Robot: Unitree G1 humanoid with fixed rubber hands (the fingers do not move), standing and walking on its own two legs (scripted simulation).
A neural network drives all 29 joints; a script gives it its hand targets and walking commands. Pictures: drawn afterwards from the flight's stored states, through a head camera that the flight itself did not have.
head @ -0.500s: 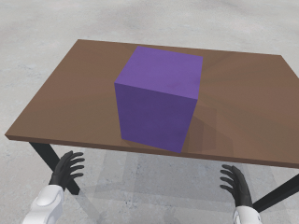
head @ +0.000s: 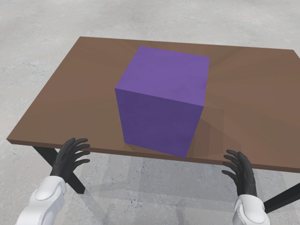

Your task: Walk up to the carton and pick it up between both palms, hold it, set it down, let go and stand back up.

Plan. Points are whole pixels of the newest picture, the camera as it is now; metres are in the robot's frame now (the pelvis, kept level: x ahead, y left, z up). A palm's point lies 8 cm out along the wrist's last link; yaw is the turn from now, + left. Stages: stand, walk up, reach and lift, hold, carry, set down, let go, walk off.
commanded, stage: reach and lift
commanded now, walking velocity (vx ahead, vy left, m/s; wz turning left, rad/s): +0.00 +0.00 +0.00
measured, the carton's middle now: (163, 103) +0.45 -0.01 +0.06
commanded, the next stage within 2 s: none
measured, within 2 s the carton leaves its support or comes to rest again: neither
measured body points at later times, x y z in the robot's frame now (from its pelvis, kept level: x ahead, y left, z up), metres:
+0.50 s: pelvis +0.00 +0.00 +0.00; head +0.01 +0.00 +0.45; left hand +0.32 +0.21 +0.10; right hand +0.30 -0.20 +0.10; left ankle +0.04 +0.13 -0.74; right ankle +0.04 -0.13 -0.74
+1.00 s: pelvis +0.01 +0.00 +0.00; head +0.03 +0.01 +0.45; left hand +0.39 +0.20 +0.16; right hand +0.37 -0.21 +0.14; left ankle +0.04 +0.13 -0.74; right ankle +0.04 -0.13 -0.74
